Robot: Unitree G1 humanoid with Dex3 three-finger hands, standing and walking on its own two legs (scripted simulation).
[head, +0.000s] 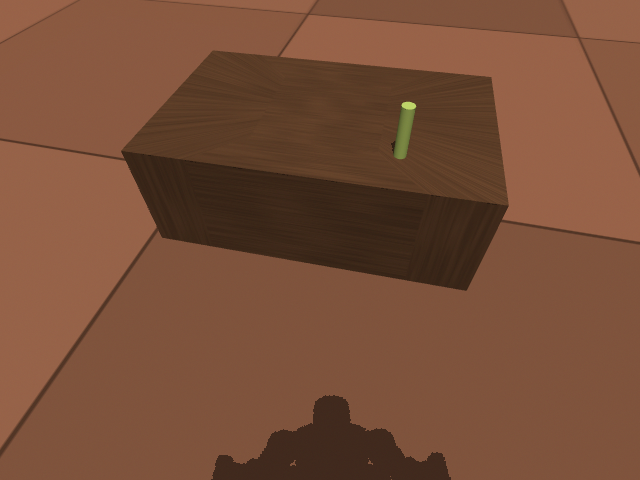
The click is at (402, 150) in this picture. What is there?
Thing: slim round
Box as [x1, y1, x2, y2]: [393, 102, 415, 158]
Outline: 411,102 404,102 401,105 393,155 397,158 403,158 406,155 415,109 415,104
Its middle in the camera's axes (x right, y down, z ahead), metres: +0.26 -0.32 +1.23
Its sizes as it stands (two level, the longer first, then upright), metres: 0.044 0.044 0.182
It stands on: a support 0.45 m high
